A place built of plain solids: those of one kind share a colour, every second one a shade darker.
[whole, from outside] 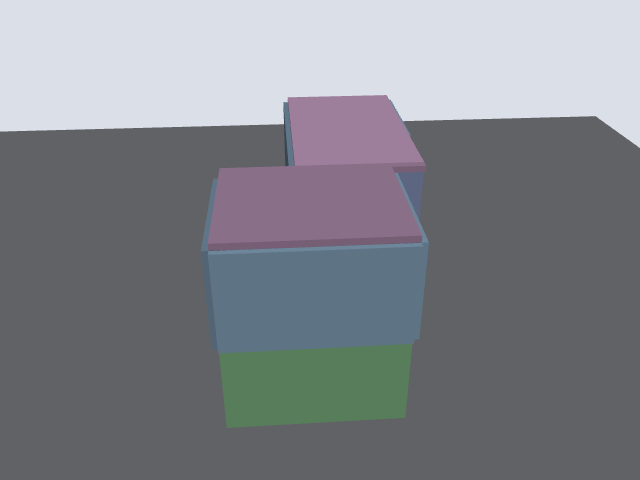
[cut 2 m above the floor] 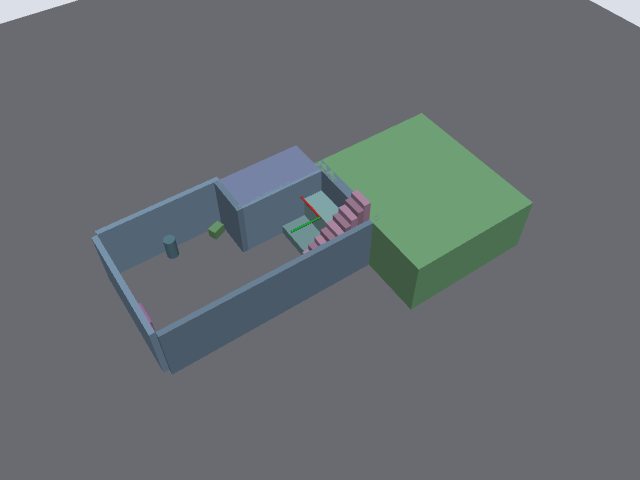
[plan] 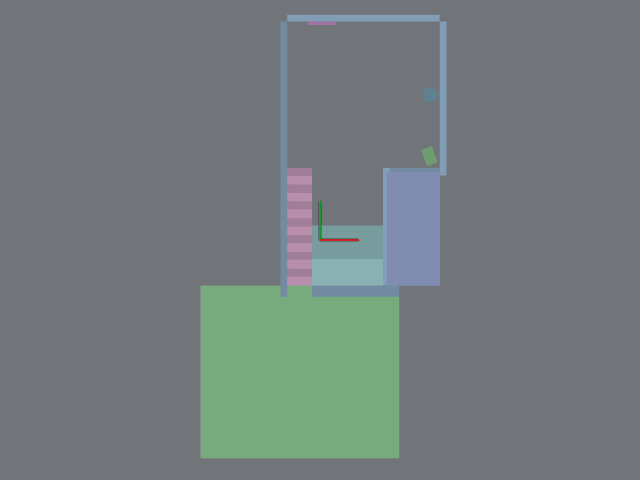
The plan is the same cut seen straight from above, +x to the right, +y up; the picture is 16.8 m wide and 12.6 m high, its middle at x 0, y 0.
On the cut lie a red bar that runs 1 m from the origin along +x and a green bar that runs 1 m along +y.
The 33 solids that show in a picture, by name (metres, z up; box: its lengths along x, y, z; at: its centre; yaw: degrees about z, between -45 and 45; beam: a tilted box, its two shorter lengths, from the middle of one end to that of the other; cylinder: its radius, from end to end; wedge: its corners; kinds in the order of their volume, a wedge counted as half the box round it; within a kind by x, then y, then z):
{
 "floor_1": {"box": [5.22, 4.54, 3.23], "at": [-0.53, -3.46, 1.31]},
 "wall_1": {"box": [0.18, 4.24, 3.04], "at": [-3.23, -3.61, 4.45]},
 "wall_2": {"box": [0.18, 7.22, 6.02], "at": [-0.95, 2.12, 2.96]},
 "wall_3": {"box": [5.22, 0.18, 3.04], "at": [-0.53, -5.82, 4.45]},
 "wall_4": {"box": [2.29, 0.3, 6.02], "at": [0.94, -1.34, 2.96]},
 "wall_5": {"box": [4.0, 0.18, 6.02], "at": [1.14, 5.82, 2.96]},
 "wall_6": {"box": [0.18, 3.08, 6.02], "at": [1.74, 0.35, 2.96]},
 "wall_7": {"box": [0.18, 4.24, 3.04], "at": [2.17, -3.61, 4.45]},
 "wall_8": {"box": [1.49, 0.2, 6.02], "at": [2.4, 1.79, 2.96]},
 "wall_9": {"box": [0.18, 4.04, 6.02], "at": [3.23, 3.71, 2.96]},
 "fill_1": {"box": [1.4, 2.99, 6.01], "at": [2.45, 0.3, 2.95]},
 "roof_1": {"box": [5.22, 4.24, 0.2], "at": [-0.53, -3.61, 6.07]},
 "roof_2": {"box": [6.28, 0.3, 0.2], "at": [0.0, -1.34, 6.07]},
 "roof_3": {"box": [4.0, 6.92, 0.2], "at": [1.14, 2.27, 6.07]},
 "mass_1": {"box": [1.86, 0.7, 1.18], "at": [0.72, -0.85, 0.54]},
 "mass_2": {"box": [1.86, 0.88, 0.4], "at": [0.72, -0.06, 0.15]},
 "tread_1": {"wedge": [[-0.86, -1.19, -0.05], [-0.86, -1.19, 2.72], [-0.86, -0.96, -0.05], [-0.86, -0.96, 2.72], [-0.21, -1.19, -0.05], [-0.21, -1.19, 2.72], [-0.21, -0.97, -0.05], [-0.21, -0.97, 2.72]]},
 "tread_2": {"wedge": [[-0.86, -0.97, -0.05], [-0.86, -0.97, 2.54], [-0.86, -0.75, -0.05], [-0.86, -0.75, 2.54], [-0.21, -0.97, -0.05], [-0.21, -0.97, 2.53], [-0.21, -0.75, -0.05], [-0.21, -0.75, 2.53]]},
 "tread_3": {"wedge": [[-0.86, -0.75, -0.05], [-0.86, -0.75, 2.35], [-0.86, -0.52, -0.05], [-0.86, -0.52, 2.35], [-0.21, -0.76, -0.05], [-0.21, -0.76, 2.35], [-0.21, -0.52, -0.05], [-0.21, -0.52, 2.35]]},
 "tread_4": {"wedge": [[-0.86, -0.52, -0.05], [-0.86, -0.52, 2.15], [-0.86, -0.31, -0.05], [-0.86, -0.31, 2.15], [-0.21, -0.52, -0.05], [-0.21, -0.52, 2.14], [-0.21, -0.32, -0.05], [-0.21, -0.32, 2.14]]},
 "tread_5": {"wedge": [[-0.86, -0.32, -0.05], [-0.86, -0.32, 1.94], [-0.86, -0.08, -0.05], [-0.86, -0.08, 1.95], [-0.21, -0.32, -0.05], [-0.21, -0.32, 1.95], [-0.21, -0.08, -0.05], [-0.21, -0.08, 1.95]]},
 "tread_6": {"wedge": [[-0.86, -0.09, -0.05], [-0.86, -0.09, 1.76], [-0.86, 0.13, -0.05], [-0.86, 0.13, 1.77], [-0.21, -0.09, -0.05], [-0.21, -0.09, 1.77], [-0.21, 0.13, -0.05], [-0.21, 0.13, 1.77]]},
 "tread_7": {"wedge": [[-0.86, 0.13, -0.05], [-0.86, 0.13, 1.56], [-0.86, 0.35, -0.05], [-0.86, 0.35, 1.56], [-0.21, 0.13, -0.05], [-0.21, 0.13, 1.56], [-0.21, 0.35, -0.05], [-0.21, 0.35, 1.56]]},
 "tread_8": {"wedge": [[-0.86, 0.35, -0.05], [-0.86, 0.35, 1.36], [-0.86, 0.57, -0.05], [-0.86, 0.57, 1.37], [-0.21, 0.35, -0.05], [-0.21, 0.35, 1.36], [-0.21, 0.57, -0.05], [-0.21, 0.57, 1.37]]},
 "tread_9": {"wedge": [[-0.86, 0.57, -0.05], [-0.86, 0.57, 1.18], [-0.86, 0.8, -0.05], [-0.86, 0.8, 1.18], [-0.21, 0.57, -0.05], [-0.21, 0.57, 1.17], [-0.21, 0.8, -0.05], [-0.21, 0.8, 1.18]]},
 "tread_10": {"wedge": [[-0.86, 0.8, -0.05], [-0.86, 0.8, 0.97], [-0.86, 1.02, -0.05], [-0.86, 1.02, 0.97], [-0.21, 0.79, -0.05], [-0.21, 0.79, 0.97], [-0.21, 1.01, -0.05], [-0.21, 1.01, 0.97]]},
 "tread_11": {"wedge": [[-0.86, 1.01, -0.05], [-0.86, 1.01, 0.77], [-0.86, 1.23, -0.05], [-0.86, 1.23, 0.78], [-0.21, 1.01, -0.05], [-0.21, 1.01, 0.77], [-0.21, 1.23, -0.05], [-0.21, 1.23, 0.78]]},
 "tread_12": {"wedge": [[-0.86, 1.23, -0.05], [-0.86, 1.23, 0.58], [-0.86, 1.46, -0.05], [-0.86, 1.46, 0.58], [-0.21, 1.23, -0.05], [-0.21, 1.23, 0.58], [-0.21, 1.46, -0.05], [-0.21, 1.46, 0.58]]},
 "tread_13": {"wedge": [[-0.86, 1.46, -0.05], [-0.86, 1.46, 0.39], [-0.86, 1.68, -0.05], [-0.86, 1.68, 0.39], [-0.21, 1.45, -0.05], [-0.21, 1.45, 0.39], [-0.21, 1.68, -0.05], [-0.21, 1.68, 0.39]]},
 "tread_14": {"wedge": [[-0.86, 1.68, -0.05], [-0.86, 1.68, 0.18], [-0.86, 1.89, -0.05], [-0.86, 1.89, 0.19], [-0.21, 1.67, -0.05], [-0.21, 1.67, 0.18], [-0.21, 1.89, -0.05], [-0.21, 1.89, 0.19]]},
 "bin_1": {"cylinder": 0.19, "from": [2.89, 3.81, 0.0], "to": [2.89, 3.81, 0.75]},
 "bucket_1": {"box": [0.3, 0.46, 0.39], "at": [2.87, 2.2, 0.14], "yaw": 20.5},
 "cabinet_1": {"box": [0.75, 0.09, 0.53], "at": [0.04, 5.69, 1.48]}
}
